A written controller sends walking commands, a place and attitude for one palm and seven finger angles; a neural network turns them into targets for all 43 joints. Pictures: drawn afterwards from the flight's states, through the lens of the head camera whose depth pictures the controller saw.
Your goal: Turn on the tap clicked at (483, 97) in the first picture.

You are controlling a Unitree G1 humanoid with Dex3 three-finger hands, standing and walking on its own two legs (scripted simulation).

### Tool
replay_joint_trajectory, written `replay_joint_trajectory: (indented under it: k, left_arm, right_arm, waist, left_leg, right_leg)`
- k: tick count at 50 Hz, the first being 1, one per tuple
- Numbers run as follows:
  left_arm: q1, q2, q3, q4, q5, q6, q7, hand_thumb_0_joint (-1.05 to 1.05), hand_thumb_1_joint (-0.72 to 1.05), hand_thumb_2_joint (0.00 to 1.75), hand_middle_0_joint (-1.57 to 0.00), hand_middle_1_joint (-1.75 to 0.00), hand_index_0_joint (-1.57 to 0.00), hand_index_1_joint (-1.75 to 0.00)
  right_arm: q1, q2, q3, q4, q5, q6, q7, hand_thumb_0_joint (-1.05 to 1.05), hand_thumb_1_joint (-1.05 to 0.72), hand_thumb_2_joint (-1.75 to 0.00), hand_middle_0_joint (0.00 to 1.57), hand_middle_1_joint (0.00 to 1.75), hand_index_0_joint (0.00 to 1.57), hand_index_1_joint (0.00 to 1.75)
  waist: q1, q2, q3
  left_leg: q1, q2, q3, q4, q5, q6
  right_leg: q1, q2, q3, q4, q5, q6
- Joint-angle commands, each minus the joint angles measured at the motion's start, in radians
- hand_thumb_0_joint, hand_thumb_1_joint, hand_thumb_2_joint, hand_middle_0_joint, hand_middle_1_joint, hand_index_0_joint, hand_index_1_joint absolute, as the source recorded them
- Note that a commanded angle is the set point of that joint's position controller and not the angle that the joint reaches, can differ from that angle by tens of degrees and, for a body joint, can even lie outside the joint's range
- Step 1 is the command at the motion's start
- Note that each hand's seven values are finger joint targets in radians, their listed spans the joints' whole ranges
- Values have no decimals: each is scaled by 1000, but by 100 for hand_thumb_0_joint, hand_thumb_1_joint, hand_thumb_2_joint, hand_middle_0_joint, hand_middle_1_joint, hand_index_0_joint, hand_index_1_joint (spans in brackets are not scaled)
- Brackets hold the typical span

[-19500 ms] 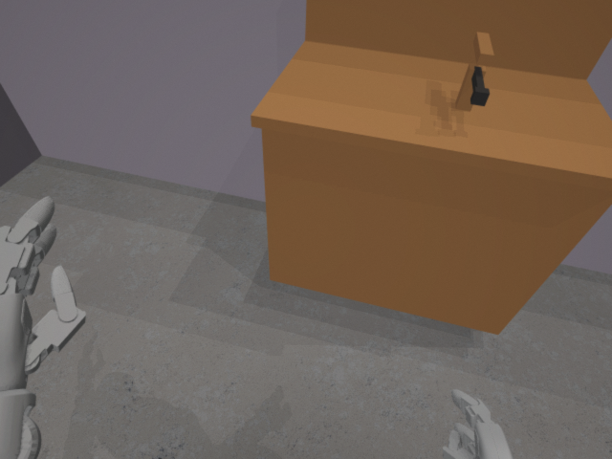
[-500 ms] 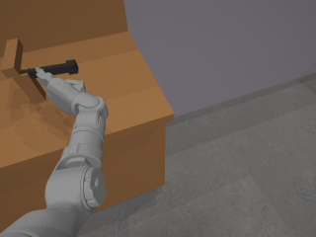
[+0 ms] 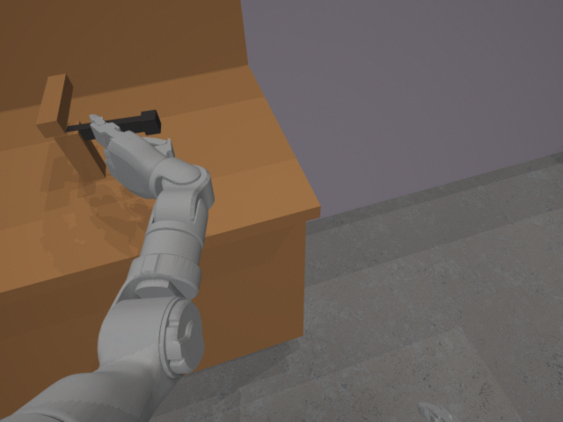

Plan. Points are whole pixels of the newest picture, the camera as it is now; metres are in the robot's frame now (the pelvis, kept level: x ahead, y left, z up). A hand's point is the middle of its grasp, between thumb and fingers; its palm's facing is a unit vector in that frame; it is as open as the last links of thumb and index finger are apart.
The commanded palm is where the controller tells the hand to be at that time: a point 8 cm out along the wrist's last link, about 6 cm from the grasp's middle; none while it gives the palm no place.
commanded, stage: lift the hand up off the lever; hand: left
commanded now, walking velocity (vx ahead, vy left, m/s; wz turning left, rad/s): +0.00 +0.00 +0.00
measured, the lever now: (151, 122) +0.55 +0.23 +0.14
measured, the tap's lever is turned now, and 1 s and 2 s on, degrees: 84 84 84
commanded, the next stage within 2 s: draw the hand back beside the body in 1.54 s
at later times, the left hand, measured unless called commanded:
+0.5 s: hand (169, 135) +0.47 +0.17 +0.17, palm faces +0.81 -0.57 -0.14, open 7.8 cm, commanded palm +0.41 +0.20 +0.18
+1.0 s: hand (158, 129) +0.45 +0.17 +0.20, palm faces +0.80 -0.59 -0.12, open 7.8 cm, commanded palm +0.40 +0.20 +0.20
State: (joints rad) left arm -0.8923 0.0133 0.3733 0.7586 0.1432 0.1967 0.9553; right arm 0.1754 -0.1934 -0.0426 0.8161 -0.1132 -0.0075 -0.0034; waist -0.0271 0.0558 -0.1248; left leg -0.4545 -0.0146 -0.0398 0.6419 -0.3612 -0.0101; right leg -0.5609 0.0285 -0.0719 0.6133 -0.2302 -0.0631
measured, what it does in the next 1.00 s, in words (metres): stands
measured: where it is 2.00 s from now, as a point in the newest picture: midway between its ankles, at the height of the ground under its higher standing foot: outside the picture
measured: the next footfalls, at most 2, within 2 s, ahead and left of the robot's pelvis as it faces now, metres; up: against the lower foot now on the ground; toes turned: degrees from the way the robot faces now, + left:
none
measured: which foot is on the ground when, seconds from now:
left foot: down 0.00-1.00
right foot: down 0.00-1.00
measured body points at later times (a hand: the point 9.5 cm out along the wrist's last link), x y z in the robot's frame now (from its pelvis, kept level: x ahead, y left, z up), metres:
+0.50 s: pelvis +0.00 -0.01 +0.00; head +0.03 -0.04 +0.45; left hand +0.42 +0.20 +0.18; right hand +0.09 -0.27 -0.14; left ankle -0.03 +0.13 -0.72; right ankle +0.04 -0.08 -0.72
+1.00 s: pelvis +0.00 +0.00 +0.01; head +0.02 -0.03 +0.46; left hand +0.41 +0.20 +0.20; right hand +0.15 -0.24 -0.12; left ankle -0.03 +0.13 -0.72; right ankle +0.04 -0.08 -0.72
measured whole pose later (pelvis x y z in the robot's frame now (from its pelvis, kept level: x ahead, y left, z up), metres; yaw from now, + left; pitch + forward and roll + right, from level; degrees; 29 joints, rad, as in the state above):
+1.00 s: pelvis +0.00 +0.00 +0.01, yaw +0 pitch +7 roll +0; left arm -0.88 0.01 0.33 0.65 0.09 0.32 0.91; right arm 0.14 -0.21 -0.04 0.83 -0.07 -0.02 -0.03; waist 0.01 0.06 -0.11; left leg -0.33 -0.01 -0.04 0.54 -0.32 -0.01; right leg -0.44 0.03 -0.07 0.52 -0.20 -0.07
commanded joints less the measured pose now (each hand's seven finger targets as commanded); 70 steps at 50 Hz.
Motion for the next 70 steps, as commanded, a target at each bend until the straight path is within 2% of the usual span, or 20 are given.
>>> replay_joint_trajectory:
  k: [1,5,6,8,14,15,18,22,30,33,36,40,43,51,55,59,62,64,69,70]
  left_arm:
    - [-488,148,-81,-213,31,-37,-15,0,90,90,-15,-15,-15,-15]
    - [-503,194,-58,-219,16,-28,-28,0,90,90,-15,-15,-15,-15]
    - [-507,173,-76,-207,11,-25,-30,0,90,90,-15,-15,-15,-15]
    - [-517,223,-39,-194,11,-21,-28,0,90,90,-15,-15,-15,-15]
    - [-574,231,-47,-187,24,-27,-17,0,90,90,-15,-15,-15,-15]
    - [-557,259,-20,-169,26,-26,-16,0,90,90,-15,-15,-15,-15]
    - [-551,236,-39,-184,22,-27,-19,0,90,90,-15,-15,-15,-15]
    - [-503,282,4,-205,13,-20,-25,0,90,90,-15,-15,-15,-15]
    - [-478,207,-60,-281,3,3,-44,0,90,90,-15,-15,-15,-15]
    - [-473,225,-49,-326,-5,10,-47,0,90,90,-15,-15,-15,-15]
    - [-475,162,-101,-340,-9,29,-51,0,90,90,-15,-15,-15,-15]
    - [-475,179,-82,-297,-15,56,-49,0,90,90,-15,-15,-15,-15]
    - [-494,182,-76,-338,-21,61,-44,0,90,90,-15,-15,-15,-15]
    - [-494,161,-91,-296,-17,92,-46,0,90,90,-15,-15,-15,-15]
    - [-519,209,-58,-341,-15,91,-47,0,90,90,-15,-15,-15,-15]
    - [-510,125,-131,-366,-7,98,-52,0,90,90,-15,-15,-15,-15]
    - [-477,143,-111,-375,-26,111,-60,0,90,90,-15,-15,-15,-15]
    - [-478,113,-134,-402,-38,122,-65,0,90,90,-15,-15,-15,-15]
    - [-465,161,-87,-357,-48,148,-64,0,90,90,-15,-15,-15,-15]
    - [-476,204,-54,-364,-42,144,-58,0,90,90,-15,-15,-15,-15]
  right_arm:
    - [-21,-125,-32,-87,15,-34,-23,0,-90,-90,20,30,20,30]
    - [-29,-132,-32,-80,25,-37,-33,0,-90,-90,20,30,20,30]
    - [-29,-129,-29,-78,26,-41,-33,0,-90,-90,20,30,20,30]
    - [-28,-132,-28,-74,29,-41,-36,0,-90,-90,20,30,20,30]
    - [-32,-133,-30,-64,29,-47,-36,0,-90,-90,20,30,20,30]
    - [-30,-137,-34,-60,28,-46,-38,0,-90,-90,20,30,20,30]
    - [-23,-134,-33,-65,29,-48,-34,0,-90,-90,20,30,20,30]
    - [-14,-142,-35,-76,34,-42,-36,0,-90,-90,20,30,20,30]
    - [-33,-141,-35,-83,40,-48,-34,0,-90,-90,20,30,20,30]
    - [-40,-139,-35,-90,43,-52,-34,0,-90,-90,20,30,20,30]
    - [-58,-128,-30,-88,44,-58,-34,0,-90,-90,20,30,20,30]
    - [-82,-134,-29,-80,46,-53,-40,0,-90,-90,20,30,20,30]
    - [-89,-127,-27,-89,48,-52,-42,0,-90,-90,20,30,20,30]
    - [-114,-124,-18,-87,53,-43,-46,0,-90,-90,20,30,20,30]
    - [-123,-126,-25,-89,53,-36,-51,0,-90,-90,20,30,20,30]
    - [-116,-117,-20,-93,52,-44,-42,0,-90,-90,20,30,20,30]
    - [-115,-124,-23,-96,55,-44,-45,0,-90,-90,20,30,20,30]
    - [-120,-122,-23,-98,57,-46,-45,0,-90,-90,20,30,20,30]
    - [-138,-125,-16,-89,65,-39,-52,0,-90,-90,20,30,20,30]
    - [-138,-129,-17,-88,63,-35,-55,0,-90,-90,20,30,20,30]
  waist:
    - [-30,-106,-341]
    - [-26,-96,-331]
    - [-34,-102,-322]
    - [-28,-111,-318]
    - [-36,-114,-320]
    - [-24,-112,-326]
    - [-27,-97,-343]
    - [-8,-103,-379]
    - [-11,-106,-327]
    - [-1,-105,-342]
    - [-2,-72,-317]
    - [5,-104,-272]
    - [15,-115,-325]
    - [16,-129,-267]
    - [30,-99,-323]
    - [21,-69,-328]
    - [28,-94,-335]
    - [27,-104,-336]
    - [35,-147,-277]
    - [49,-121,-294]
  left_leg:
    - [5,0,49,-70,270,5]
    - [-2,-6,45,-82,222,12]
    - [-4,-7,47,-85,216,16]
    - [-27,-8,44,-86,191,19]
    - [-29,-9,41,-89,162,24]
    - [-31,-9,38,-94,156,24]
    - [-15,-8,46,-96,194,24]
    - [-6,-4,49,-106,229,22]
    - [52,0,53,-124,271,19]
    - [65,0,55,-130,288,17]
    - [87,0,55,-134,305,8]
    - [78,-3,50,-147,260,8]
    - [90,-3,53,-147,293,5]
    - [88,3,52,-159,282,2]
    - [112,0,52,-156,306,2]
    - [137,1,55,-150,379,-16]
    - [142,1,54,-155,379,-15]
    - [154,0,54,-160,400,-19]
    - [121,1,56,-177,336,-6]
    - [125,0,50,-185,337,-8]
  right_leg:
    - [361,-39,36,-80,194,41]
    - [380,-47,56,-110,147,45]
    - [377,-50,58,-116,143,48]
    - [390,-59,75,-130,118,55]
    - [382,-61,84,-145,67,56]
    - [390,-59,80,-144,57,56]
    - [406,-58,75,-132,129,54]
    - [448,-59,74,-123,188,56]
    - [433,-45,49,-131,209,45]
    - [451,-47,54,-134,224,45]
    - [431,-42,40,-132,218,37]
    - [408,-42,39,-155,136,38]
    - [447,-48,45,-149,190,40]
    - [416,-47,40,-158,156,40]
    - [455,-48,43,-155,189,38]
    - [446,-39,26,-131,258,28]
    - [461,-40,27,-137,262,32]
    - [472,-38,22,-137,284,31]
    - [465,-47,35,-171,218,39]
    - [479,-46,32,-168,204,36]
